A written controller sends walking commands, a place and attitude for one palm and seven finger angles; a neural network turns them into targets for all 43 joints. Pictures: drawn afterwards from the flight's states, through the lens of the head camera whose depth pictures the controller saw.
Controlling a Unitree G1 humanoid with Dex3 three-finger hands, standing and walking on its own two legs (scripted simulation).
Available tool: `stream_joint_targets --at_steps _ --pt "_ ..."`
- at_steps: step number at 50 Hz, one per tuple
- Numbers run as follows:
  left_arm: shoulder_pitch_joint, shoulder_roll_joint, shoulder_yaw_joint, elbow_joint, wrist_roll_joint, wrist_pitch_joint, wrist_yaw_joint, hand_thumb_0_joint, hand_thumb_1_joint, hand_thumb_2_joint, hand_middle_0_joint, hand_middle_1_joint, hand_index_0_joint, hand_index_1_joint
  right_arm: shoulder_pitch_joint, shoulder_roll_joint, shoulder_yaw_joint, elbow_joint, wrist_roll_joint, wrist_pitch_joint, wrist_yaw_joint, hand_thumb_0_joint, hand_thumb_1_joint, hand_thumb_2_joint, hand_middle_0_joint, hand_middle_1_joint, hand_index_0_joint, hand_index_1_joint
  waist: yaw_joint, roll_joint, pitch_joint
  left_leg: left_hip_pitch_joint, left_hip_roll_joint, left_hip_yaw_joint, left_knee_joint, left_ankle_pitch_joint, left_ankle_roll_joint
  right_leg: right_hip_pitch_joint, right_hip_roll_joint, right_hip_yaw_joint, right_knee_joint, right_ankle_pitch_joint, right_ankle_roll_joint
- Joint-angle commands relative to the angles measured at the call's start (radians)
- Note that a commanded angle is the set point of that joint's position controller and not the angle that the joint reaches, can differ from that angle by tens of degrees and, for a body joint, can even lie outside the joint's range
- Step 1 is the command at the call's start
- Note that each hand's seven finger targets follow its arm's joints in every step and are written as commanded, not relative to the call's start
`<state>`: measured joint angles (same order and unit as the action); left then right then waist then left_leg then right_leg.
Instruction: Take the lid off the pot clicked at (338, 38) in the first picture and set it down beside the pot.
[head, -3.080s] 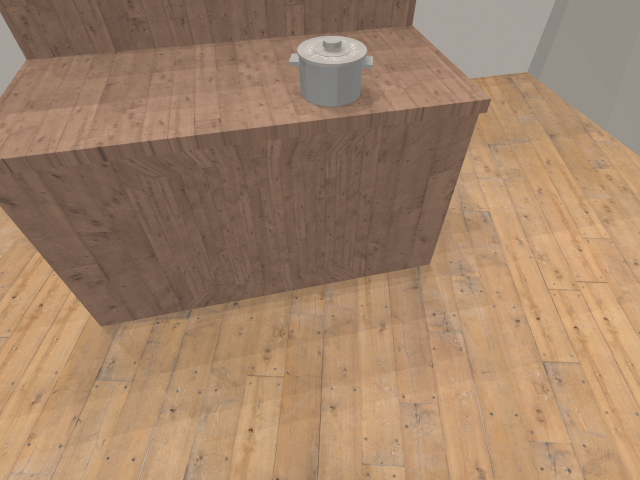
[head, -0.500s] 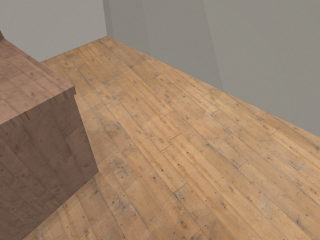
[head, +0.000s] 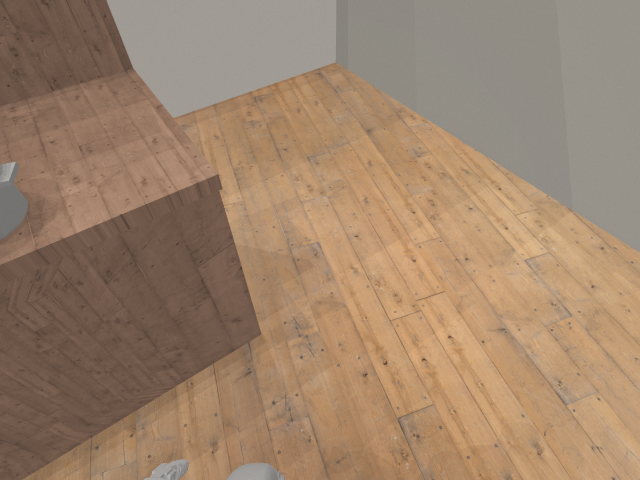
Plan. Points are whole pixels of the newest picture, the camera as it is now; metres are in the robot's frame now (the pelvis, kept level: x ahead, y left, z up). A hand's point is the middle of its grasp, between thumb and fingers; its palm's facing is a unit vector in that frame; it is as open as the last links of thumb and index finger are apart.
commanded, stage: turn to face it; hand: left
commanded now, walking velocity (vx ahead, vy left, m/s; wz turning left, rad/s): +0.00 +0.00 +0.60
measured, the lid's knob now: out of the picture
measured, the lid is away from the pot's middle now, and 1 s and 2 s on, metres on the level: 0.00 0.00 0.00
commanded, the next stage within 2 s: take the last steps up to it in 0.92 s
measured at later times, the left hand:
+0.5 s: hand out of the picture +0.02 +0.25 -0.16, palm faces +0.33 -0.90 -0.29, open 7.4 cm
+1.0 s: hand out of the picture -0.06 +0.17 -0.18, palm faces +0.56 -0.80 -0.22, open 7.4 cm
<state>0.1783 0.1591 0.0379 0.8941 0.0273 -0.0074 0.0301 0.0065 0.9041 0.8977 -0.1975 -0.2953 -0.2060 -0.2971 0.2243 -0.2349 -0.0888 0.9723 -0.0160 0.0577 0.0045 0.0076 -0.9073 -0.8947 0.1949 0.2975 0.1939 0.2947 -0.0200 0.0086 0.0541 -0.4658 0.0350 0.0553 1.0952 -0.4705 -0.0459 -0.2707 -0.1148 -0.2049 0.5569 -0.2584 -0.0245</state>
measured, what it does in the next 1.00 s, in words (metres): steps on the spot, turning left: left foot, then right foot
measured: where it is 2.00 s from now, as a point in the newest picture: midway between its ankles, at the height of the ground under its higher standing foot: outside the picture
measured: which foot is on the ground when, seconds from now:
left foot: up 0.00-0.18, down 0.20-0.62, up 0.64-0.98, down 1.00-1.00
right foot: down 0.00-0.20, up 0.22-0.60, down 0.62-1.00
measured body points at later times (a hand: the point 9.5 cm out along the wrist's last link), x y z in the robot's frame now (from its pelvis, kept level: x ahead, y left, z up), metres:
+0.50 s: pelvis +0.01 +0.01 +0.00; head +0.03 +0.02 +0.45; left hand +0.00 +0.29 -0.14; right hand +0.16 -0.21 -0.14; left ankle +0.02 +0.12 -0.74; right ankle +0.07 -0.14 -0.69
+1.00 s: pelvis +0.01 -0.02 -0.01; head +0.03 +0.01 +0.44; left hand -0.09 +0.21 -0.16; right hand +0.24 -0.18 -0.14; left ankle -0.06 +0.07 -0.74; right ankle +0.08 -0.12 -0.73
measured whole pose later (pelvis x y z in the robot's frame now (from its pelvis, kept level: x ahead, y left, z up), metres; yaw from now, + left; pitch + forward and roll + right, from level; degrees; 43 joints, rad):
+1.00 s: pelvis +0.01 -0.02 -0.01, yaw +32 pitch +0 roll +0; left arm 0.27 0.21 0.05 0.93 0.02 0.02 0.02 0.01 0.90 0.90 -0.20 -0.30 -0.21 -0.30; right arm 0.14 -0.22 -0.06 0.93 -0.01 0.04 0.01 0.01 -0.90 -0.89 0.19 0.30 0.19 0.29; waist 0.02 -0.03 0.07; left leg -0.21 0.00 0.02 0.53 -0.30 0.01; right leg -0.27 -0.11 -0.17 0.60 -0.31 0.02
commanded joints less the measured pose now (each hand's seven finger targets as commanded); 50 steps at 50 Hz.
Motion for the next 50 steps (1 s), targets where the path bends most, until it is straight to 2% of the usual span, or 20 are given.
stream_joint_targets --at_steps 1,5,8,9,10,11,15,17,24,28,29,30,31,34,36,43,47,48,49,50 --pt "0.087 0.221 0.062 -0.037 0.006 0.000 0.010 0.000 0.900 0.900 -0.200 -0.300 -0.200 -0.300 -0.052 -0.019 0.005 -0.113 0.003 -0.017 0.018 0.000 -0.900 -0.900 0.200 0.300 0.200 0.300 0.046 -0.184 -0.041 -0.009 0.011 0.026 -0.135 0.021 -0.005 0.084 -0.261 0.153 -0.223 0.279 -0.110" --pt "0.090 0.252 0.074 -0.046 0.005 0.007 0.004 0.000 0.900 0.900 -0.200 -0.300 -0.200 -0.300 -0.086 -0.034 0.009 -0.153 0.007 -0.028 0.019 0.000 -0.900 -0.900 0.200 0.300 0.200 0.300 0.054 -0.201 -0.073 0.059 0.003 0.059 -0.317 0.034 0.010 0.126 -0.279 0.120 -0.157 0.352 -0.107" --pt "0.091 0.253 0.078 -0.047 -0.007 0.020 -0.004 0.000 0.900 0.900 -0.200 -0.300 -0.200 -0.300 -0.019 -0.076 0.001 -0.149 0.002 -0.037 0.018 0.000 -0.900 -0.900 0.200 0.300 0.200 0.300 0.011 -0.128 -0.116 0.260 0.000 0.074 -0.588 0.220 0.027 0.063 -0.246 0.034 0.006 0.295 -0.026" --pt "0.099 0.223 0.074 -0.059 -0.013 0.025 -0.010 0.000 0.900 0.900 -0.200 -0.300 -0.200 -0.300 0.042 -0.157 -0.019 -0.139 -0.003 -0.045 0.015 0.000 -0.900 -0.900 0.200 0.300 0.200 0.300 -0.024 0.052 -0.157 0.427 0.109 -0.091 -0.688 0.373 0.082 -0.086 -0.180 -0.007 0.191 0.140 0.038" --pt "0.059 0.161 0.055 -0.109 -0.019 0.027 -0.019 0.000 0.900 0.900 -0.200 -0.300 -0.200 -0.300 0.098 -0.277 -0.047 -0.142 -0.007 -0.048 0.007 0.000 -0.900 -0.900 0.200 0.300 0.200 0.300 -0.062 0.346 -0.128 0.504 0.379 -0.459 -0.756 0.743 0.238 -0.356 -0.025 -0.007 0.430 -0.399 0.125" --pt "-0.016 0.189 0.049 -0.136 -0.005 0.036 -0.011 0.000 0.900 0.900 -0.200 -0.300 -0.200 -0.300 0.155 -0.294 -0.046 -0.113 -0.001 -0.041 0.002 0.000 -0.900 -0.900 0.200 0.300 0.200 0.300 -0.089 0.228 -0.131 0.477 0.418 -0.473 -0.736 0.751 0.297 -0.381 -0.018 0.121 0.548 -0.416 0.107" --pt "0.041 0.188 0.066 -0.061 -0.012 0.037 -0.018 0.000 0.900 0.900 -0.200 -0.300 -0.200 -0.300 -0.061 -0.191 -0.012 -0.153 -0.003 -0.049 -0.016 0.000 -0.900 -0.900 0.200 0.300 0.200 0.300 0.018 0.156 -0.070 0.292 0.211 -0.289 -0.756 0.533 0.212 -0.311 -0.001 0.203 0.597 -0.137 0.107" --pt "0.074 0.192 0.064 -0.046 -0.013 0.041 -0.020 0.000 0.900 0.900 -0.200 -0.300 -0.200 -0.300 -0.080 -0.186 -0.010 -0.156 0.001 -0.050 -0.012 0.000 -0.900 -0.900 0.200 0.300 0.200 0.300 0.029 0.159 -0.070 0.245 0.169 -0.256 -0.784 0.437 0.194 -0.254 0.013 0.199 0.543 -0.097 0.111" --pt "0.023 0.178 0.056 -0.073 -0.019 0.040 -0.011 0.000 0.900 0.900 -0.200 -0.300 -0.200 -0.300 -0.039 -0.206 -0.029 -0.128 -0.006 -0.030 -0.008 0.000 -0.900 -0.900 0.200 0.300 0.200 0.300 -0.003 0.137 -0.042 0.226 0.166 -0.399 -0.797 0.231 0.218 -0.175 0.063 0.200 0.258 -0.153 0.099" --pt "0.111 0.177 0.056 -0.060 -0.024 0.024 -0.005 0.000 0.900 0.900 -0.200 -0.300 -0.200 -0.300 -0.073 -0.194 -0.032 -0.136 -0.002 -0.023 -0.007 0.000 -0.900 -0.900 0.200 0.300 0.200 0.300 0.043 0.123 -0.075 0.119 0.127 -0.418 -0.694 0.305 0.187 0.059 0.104 0.191 0.008 -0.047 0.080" --pt "0.150 0.202 0.063 -0.054 -0.021 0.014 -0.001 0.000 0.900 0.900 -0.200 -0.300 -0.200 -0.300 -0.083 -0.167 -0.027 -0.143 0.005 -0.023 -0.005 0.000 -0.900 -0.900 0.200 0.300 0.200 0.300 0.067 0.048 -0.085 0.038 0.072 -0.371 -0.604 0.259 0.141 0.172 0.057 0.231 -0.161 0.001 0.072" --pt "0.158 0.289 0.080 -0.062 -0.004 0.003 0.008 0.000 0.900 0.900 -0.200 -0.300 -0.200 -0.300 -0.060 -0.087 -0.017 -0.157 0.015 -0.023 -0.002 0.000 -0.900 -0.900 0.200 0.300 0.200 0.300 0.065 -0.217 -0.083 -0.131 -0.066 -0.211 -0.371 0.062 0.058 0.260 -0.185 0.503 -0.311 -0.090 -0.005" --pt "0.135 0.343 0.081 -0.083 -0.004 0.010 0.007 0.000 0.900 0.900 -0.200 -0.300 -0.200 -0.300 -0.062 -0.085 -0.017 -0.173 0.005 -0.022 0.001 0.000 -0.900 -0.900 0.200 0.300 0.200 0.300 0.066 -0.275 -0.066 -0.118 -0.109 -0.132 -0.150 -0.101 0.027 0.134 -0.361 0.617 -0.361 -0.062 -0.100" --pt "0.010 0.230 0.065 -0.098 -0.009 0.000 0.010 0.000 0.900 0.900 -0.200 -0.300 -0.200 -0.300 -0.030 -0.105 -0.024 -0.122 -0.007 -0.008 0.011 0.000 -0.900 -0.900 0.200 0.300 0.200 0.300 -0.002 -0.200 -0.016 -0.093 -0.035 -0.138 0.115 0.029 0.028 0.036 -0.219 0.390 -0.276 0.103 -0.114" --pt "0.003 0.211 0.060 -0.097 -0.003 -0.002 0.011 0.000 0.900 0.900 -0.200 -0.300 -0.200 -0.300 -0.016 -0.079 -0.017 -0.111 -0.001 -0.006 0.018 0.000 -0.900 -0.900 0.200 0.300 0.200 0.300 -0.004 -0.178 -0.019 -0.059 -0.032 -0.096 0.070 0.044 0.015 0.046 -0.185 0.288 -0.248 0.193 -0.110" --pt "0.143 0.261 0.069 -0.030 0.004 0.002 0.005 0.000 0.900 0.900 -0.200 -0.300 -0.200 -0.300 -0.120 -0.041 0.013 -0.122 0.010 -0.017 0.009 0.000 -0.900 -0.900 0.200 0.300 0.200 0.300 0.077 -0.207 -0.067 0.049 -0.052 -0.017 -0.288 -0.016 0.010 0.197 -0.209 0.264 -0.184 0.471 -0.139" --pt "0.103 0.254 0.071 -0.011 -0.006 0.012 0.005 0.000 0.900 0.900 -0.200 -0.300 -0.200 -0.300 -0.023 -0.048 0.019 -0.084 0.011 -0.035 -0.002 0.000 -0.900 -0.900 0.200 0.300 0.200 0.300 0.023 -0.180 -0.111 0.256 -0.055 0.003 -0.623 0.187 0.027 0.160 -0.180 0.201 -0.074 0.468 -0.068" --pt "0.101 0.232 0.066 -0.010 -0.015 0.017 0.002 0.000 0.900 0.900 -0.200 -0.300 -0.200 -0.300 0.010 -0.080 0.015 -0.072 0.008 -0.044 -0.003 0.000 -0.900 -0.900 0.200 0.300 0.200 0.300 0.003 -0.120 -0.128 0.375 -0.009 -0.034 -0.739 0.309 0.044 0.087 -0.144 0.155 0.013 0.370 -0.018" --pt "0.123 0.173 0.057 -0.029 -0.021 0.025 -0.005 0.000 0.900 0.900 -0.200 -0.300 -0.200 -0.300 0.023 -0.170 -0.003 -0.080 -0.004 -0.051 -0.006 0.000 -0.900 -0.900 0.200 0.300 0.200 0.300 0.001 0.132 -0.139 0.494 0.201 -0.289 -0.769 0.548 0.128 -0.124 -0.033 0.079 0.172 0.041 0.053" --pt "0.085 0.140 0.038 -0.049 -0.016 0.029 -0.007 0.000 0.900 0.900 -0.200 -0.300 -0.200 -0.300 0.028 -0.231 -0.012 -0.081 -0.005 -0.038 -0.008 0.000 -0.900 -0.900 0.200 0.300 0.200 0.300 -0.017 0.271 -0.101 0.446 0.341 -0.413 -0.781 0.746 0.238 -0.236 0.026 0.099 0.318 -0.349 0.077"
